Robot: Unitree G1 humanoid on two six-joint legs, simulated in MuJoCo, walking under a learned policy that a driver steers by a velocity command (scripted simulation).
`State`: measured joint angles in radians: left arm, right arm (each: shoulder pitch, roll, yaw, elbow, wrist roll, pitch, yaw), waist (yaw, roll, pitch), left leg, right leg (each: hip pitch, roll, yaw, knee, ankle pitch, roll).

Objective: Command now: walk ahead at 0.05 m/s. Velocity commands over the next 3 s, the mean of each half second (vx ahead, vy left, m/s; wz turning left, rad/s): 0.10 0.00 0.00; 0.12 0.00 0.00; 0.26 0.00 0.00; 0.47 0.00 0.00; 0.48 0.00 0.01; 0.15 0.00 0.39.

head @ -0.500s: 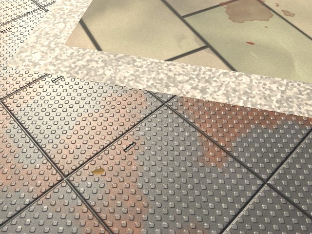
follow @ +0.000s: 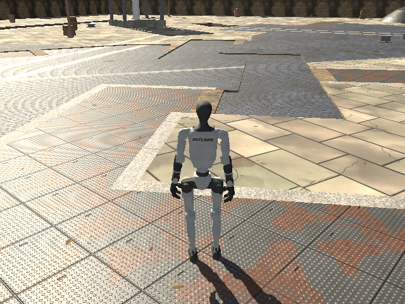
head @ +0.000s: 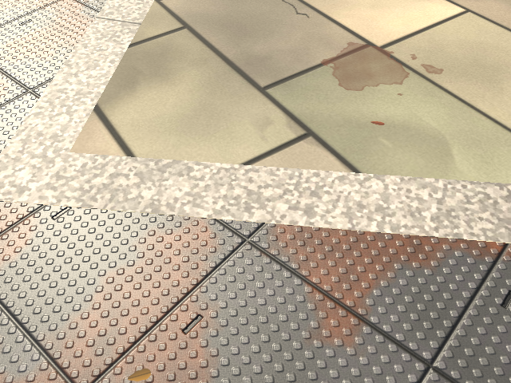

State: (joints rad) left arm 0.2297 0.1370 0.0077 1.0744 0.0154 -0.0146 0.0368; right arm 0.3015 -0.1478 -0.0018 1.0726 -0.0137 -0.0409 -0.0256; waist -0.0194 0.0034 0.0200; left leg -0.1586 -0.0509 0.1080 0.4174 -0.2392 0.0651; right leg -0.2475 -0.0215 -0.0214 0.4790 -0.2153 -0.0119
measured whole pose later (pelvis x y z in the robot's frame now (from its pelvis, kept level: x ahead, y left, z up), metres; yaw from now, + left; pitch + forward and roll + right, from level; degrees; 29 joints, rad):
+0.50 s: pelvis +0.05 -0.02 +0.00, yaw +1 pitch -1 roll -1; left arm 0.38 0.16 0.04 1.14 0.02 -0.02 0.03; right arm 0.36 -0.14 -0.01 1.11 -0.03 -0.03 -0.01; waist 0.02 0.00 0.00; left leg -0.22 0.00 0.07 0.65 -0.45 0.09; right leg -0.17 0.04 -0.04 0.45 -0.28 -0.07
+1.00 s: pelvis +0.14 +0.02 +0.00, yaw +1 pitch -2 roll +0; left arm 0.20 0.14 0.01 1.10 0.01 -0.01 0.04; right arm 0.38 -0.10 0.01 1.11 -0.01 -0.04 -0.05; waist -0.02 0.01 0.04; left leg -0.05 -0.04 0.08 0.42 -0.33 0.06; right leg -0.23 -0.01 -0.05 0.50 -0.24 -0.02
